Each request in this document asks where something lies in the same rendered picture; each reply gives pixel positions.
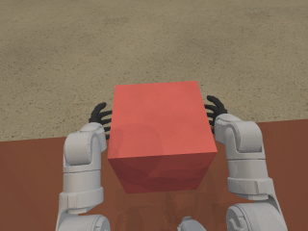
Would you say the right robot shin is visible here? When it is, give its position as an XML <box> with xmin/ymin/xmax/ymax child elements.
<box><xmin>181</xmin><ymin>217</ymin><xmax>193</xmax><ymax>223</ymax></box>

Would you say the carton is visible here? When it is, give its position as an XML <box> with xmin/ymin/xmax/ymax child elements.
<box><xmin>107</xmin><ymin>81</ymin><xmax>218</xmax><ymax>194</ymax></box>

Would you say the robot right thigh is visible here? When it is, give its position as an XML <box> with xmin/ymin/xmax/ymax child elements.
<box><xmin>177</xmin><ymin>219</ymin><xmax>207</xmax><ymax>231</ymax></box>

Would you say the right robot forearm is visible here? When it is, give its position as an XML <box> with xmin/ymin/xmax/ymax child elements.
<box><xmin>214</xmin><ymin>114</ymin><xmax>288</xmax><ymax>231</ymax></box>

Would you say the left robot forearm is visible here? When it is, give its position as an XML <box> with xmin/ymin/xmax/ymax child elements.
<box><xmin>55</xmin><ymin>122</ymin><xmax>107</xmax><ymax>231</ymax></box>

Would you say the right robot hand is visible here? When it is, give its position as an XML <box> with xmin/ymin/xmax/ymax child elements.
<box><xmin>204</xmin><ymin>95</ymin><xmax>228</xmax><ymax>134</ymax></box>

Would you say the robot right upper arm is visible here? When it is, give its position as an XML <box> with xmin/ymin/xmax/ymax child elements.
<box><xmin>226</xmin><ymin>202</ymin><xmax>287</xmax><ymax>231</ymax></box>

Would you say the robot left upper arm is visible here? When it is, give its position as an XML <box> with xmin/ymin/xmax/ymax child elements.
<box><xmin>58</xmin><ymin>214</ymin><xmax>111</xmax><ymax>231</ymax></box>

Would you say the left robot hand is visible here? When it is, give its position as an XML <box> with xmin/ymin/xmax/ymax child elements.
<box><xmin>89</xmin><ymin>102</ymin><xmax>113</xmax><ymax>140</ymax></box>

